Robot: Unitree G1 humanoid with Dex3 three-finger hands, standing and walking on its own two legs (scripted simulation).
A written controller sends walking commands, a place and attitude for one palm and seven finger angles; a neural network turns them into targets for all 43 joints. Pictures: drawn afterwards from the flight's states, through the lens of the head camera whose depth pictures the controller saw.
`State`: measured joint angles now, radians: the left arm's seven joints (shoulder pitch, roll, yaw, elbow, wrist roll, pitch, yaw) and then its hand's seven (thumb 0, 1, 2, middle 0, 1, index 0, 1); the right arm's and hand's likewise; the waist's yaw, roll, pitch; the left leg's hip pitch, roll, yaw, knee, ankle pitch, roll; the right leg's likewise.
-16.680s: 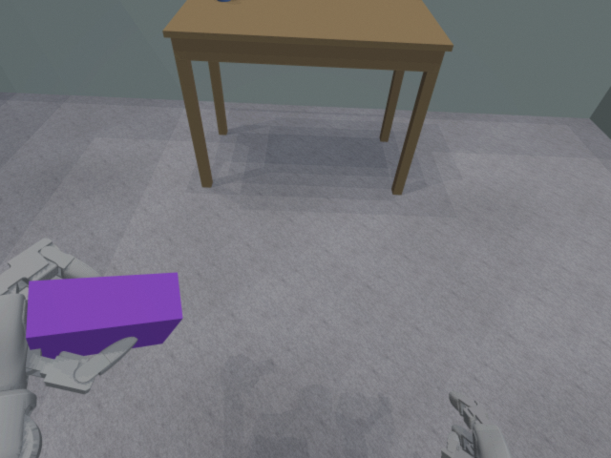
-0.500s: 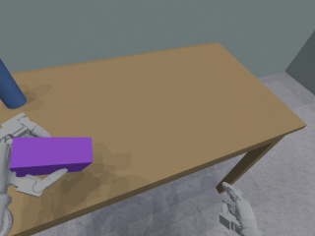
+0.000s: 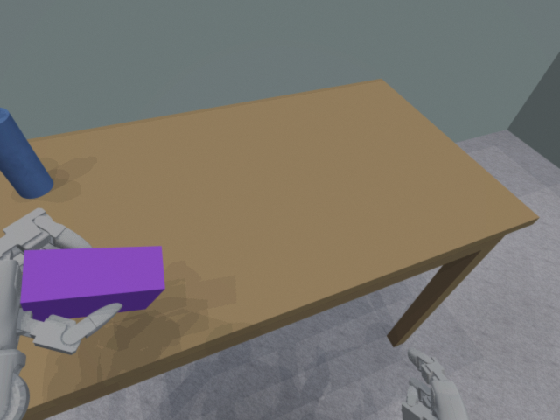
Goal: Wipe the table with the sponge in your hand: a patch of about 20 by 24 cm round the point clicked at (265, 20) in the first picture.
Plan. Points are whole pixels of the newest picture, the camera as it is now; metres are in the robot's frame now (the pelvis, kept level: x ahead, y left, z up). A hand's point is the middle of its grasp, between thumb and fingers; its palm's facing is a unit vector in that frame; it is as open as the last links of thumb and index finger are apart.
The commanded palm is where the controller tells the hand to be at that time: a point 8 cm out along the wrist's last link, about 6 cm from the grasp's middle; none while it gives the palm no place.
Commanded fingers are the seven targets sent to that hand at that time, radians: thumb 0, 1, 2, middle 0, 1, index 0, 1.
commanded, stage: look again from close up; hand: left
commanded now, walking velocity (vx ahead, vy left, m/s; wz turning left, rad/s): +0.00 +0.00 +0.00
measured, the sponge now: (115, 283) +0.23 +0.21 +0.13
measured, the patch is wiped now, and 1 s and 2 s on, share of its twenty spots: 0.00 0.00 0.00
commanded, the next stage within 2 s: shuffle to correct the standing spot in 0.12 s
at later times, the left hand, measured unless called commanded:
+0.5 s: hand (84, 273) +0.23 +0.23 +0.15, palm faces +0.35 -0.87 -0.35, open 9.3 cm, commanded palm +0.17 +0.27 +0.17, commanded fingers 0.00 0.10 1.30 -1.20 -1.60 -1.20 -1.60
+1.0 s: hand (144, 284) +0.22 +0.17 +0.15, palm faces +0.31 -0.86 -0.39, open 9.3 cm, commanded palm +0.17 +0.21 +0.17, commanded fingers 0.00 0.10 1.30 -1.20 -1.60 -1.20 -1.60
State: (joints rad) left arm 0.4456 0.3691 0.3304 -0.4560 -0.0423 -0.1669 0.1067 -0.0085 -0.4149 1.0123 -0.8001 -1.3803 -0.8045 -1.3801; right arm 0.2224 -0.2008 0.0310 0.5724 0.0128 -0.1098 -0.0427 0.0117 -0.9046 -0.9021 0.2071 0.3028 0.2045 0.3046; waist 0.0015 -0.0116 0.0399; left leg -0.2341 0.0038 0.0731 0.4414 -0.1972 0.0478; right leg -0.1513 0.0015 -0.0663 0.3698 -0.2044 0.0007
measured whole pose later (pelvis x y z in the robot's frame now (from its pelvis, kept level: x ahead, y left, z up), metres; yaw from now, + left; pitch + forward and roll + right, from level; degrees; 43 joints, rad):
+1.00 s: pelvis +0.01 -0.07 -0.01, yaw +0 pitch +0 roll -1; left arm 0.48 0.38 0.35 -0.52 -0.10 -0.12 0.09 -0.01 -0.42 1.01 -0.80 -1.38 -0.81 -1.38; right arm 0.20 -0.23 -0.01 0.55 0.03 -0.08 -0.04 0.01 -0.91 -0.90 0.21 0.30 0.20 0.30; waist -0.01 0.01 0.05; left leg -0.29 0.10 0.02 0.54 -0.25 -0.02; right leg -0.19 0.10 -0.10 0.44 -0.26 -0.10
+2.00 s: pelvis +0.00 +0.02 +0.00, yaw -2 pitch -1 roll -1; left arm 0.39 0.39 0.34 -0.41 -0.01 -0.17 0.08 -0.01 -0.42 1.02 -0.80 -1.38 -0.81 -1.38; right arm 0.18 -0.16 0.06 0.56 0.01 -0.13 -0.01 0.01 -0.90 -0.90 0.21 0.30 0.21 0.30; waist 0.02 -0.03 0.06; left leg -0.22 -0.03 0.09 0.44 -0.20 0.07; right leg -0.17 -0.03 -0.03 0.41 -0.22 0.02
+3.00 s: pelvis +0.00 +0.01 +0.00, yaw -1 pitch -1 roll -1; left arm 0.44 0.34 0.29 -0.45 -0.04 -0.21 0.08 -0.01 -0.42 1.02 -0.80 -1.39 -0.80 -1.39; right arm 0.21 -0.21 0.01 0.58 0.01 -0.16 0.00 0.01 -0.91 -0.90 0.21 0.30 0.20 0.30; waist 0.01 -0.01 0.04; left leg -0.25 -0.02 0.08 0.48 -0.22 0.06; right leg -0.20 -0.02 -0.03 0.47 -0.24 0.01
